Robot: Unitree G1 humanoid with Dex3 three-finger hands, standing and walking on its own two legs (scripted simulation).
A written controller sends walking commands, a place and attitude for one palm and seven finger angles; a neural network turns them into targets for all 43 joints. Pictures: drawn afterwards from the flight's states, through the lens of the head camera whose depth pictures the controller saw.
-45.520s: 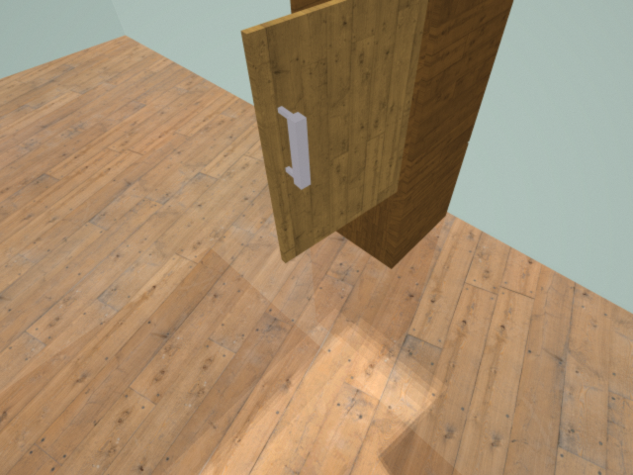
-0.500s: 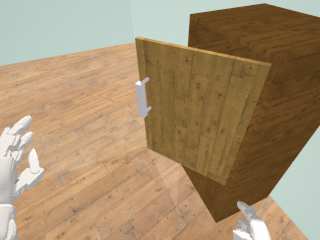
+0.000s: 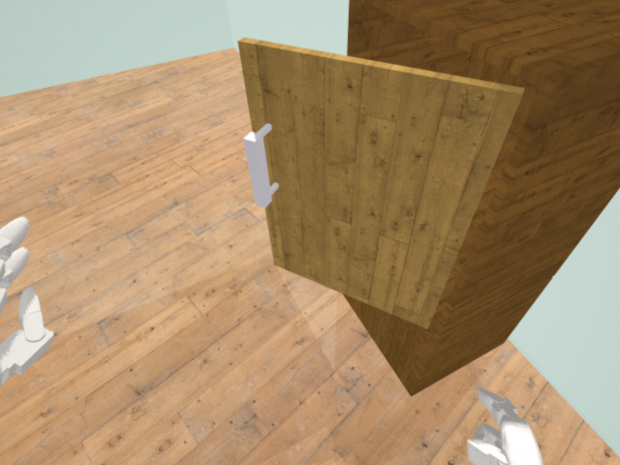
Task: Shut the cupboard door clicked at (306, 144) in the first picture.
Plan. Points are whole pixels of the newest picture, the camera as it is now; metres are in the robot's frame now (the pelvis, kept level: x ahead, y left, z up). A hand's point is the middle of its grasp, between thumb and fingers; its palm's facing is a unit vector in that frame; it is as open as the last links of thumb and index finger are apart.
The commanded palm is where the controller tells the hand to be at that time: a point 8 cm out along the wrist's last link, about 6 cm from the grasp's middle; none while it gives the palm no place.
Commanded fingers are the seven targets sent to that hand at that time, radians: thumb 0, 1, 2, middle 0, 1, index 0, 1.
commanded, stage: step back with the hand held close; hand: left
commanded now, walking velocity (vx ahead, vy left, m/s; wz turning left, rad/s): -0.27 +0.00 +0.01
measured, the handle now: (265, 165) +0.64 +0.14 +0.03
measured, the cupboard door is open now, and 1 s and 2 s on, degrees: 35 35 35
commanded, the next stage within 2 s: stop stepping back and stand still in 0.98 s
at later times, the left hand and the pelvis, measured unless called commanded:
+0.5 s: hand out of the picture +0.11 +0.28 +0.17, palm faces +0.49 -0.75 -0.46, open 7.4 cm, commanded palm +0.05 +0.31 +0.18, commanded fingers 0.00 0.90 0.90 -0.20 -0.30 -0.20 -0.30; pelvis -0.08 +0.01 -0.02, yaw +3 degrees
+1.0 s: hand out of the picture +0.01 +0.28 +0.16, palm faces +0.46 -0.79 -0.40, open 7.4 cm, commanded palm -0.04 +0.31 +0.18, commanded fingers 0.00 0.90 0.90 -0.20 -0.30 -0.20 -0.30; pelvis -0.18 +0.02 -0.02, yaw +0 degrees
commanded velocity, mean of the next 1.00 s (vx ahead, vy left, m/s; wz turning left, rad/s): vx -0.35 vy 0.00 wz -0.04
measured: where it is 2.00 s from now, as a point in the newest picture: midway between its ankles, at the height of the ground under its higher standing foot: outside the picture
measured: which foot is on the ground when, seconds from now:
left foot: down 0.00-1.00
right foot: down 0.00-0.66, up 0.68-0.90, down 0.92-1.00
